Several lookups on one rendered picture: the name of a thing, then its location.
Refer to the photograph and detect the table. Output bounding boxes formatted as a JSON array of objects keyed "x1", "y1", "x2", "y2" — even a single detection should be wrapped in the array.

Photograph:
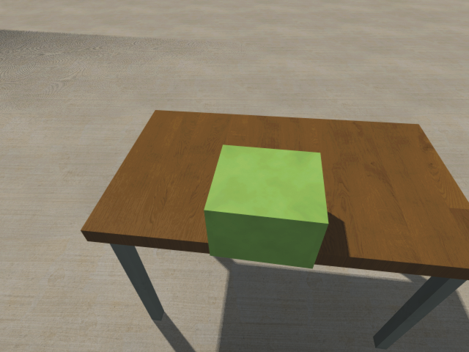
[{"x1": 81, "y1": 110, "x2": 469, "y2": 349}]

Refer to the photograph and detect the carton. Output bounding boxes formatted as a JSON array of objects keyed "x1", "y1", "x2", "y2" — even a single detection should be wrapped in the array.
[{"x1": 204, "y1": 144, "x2": 328, "y2": 269}]

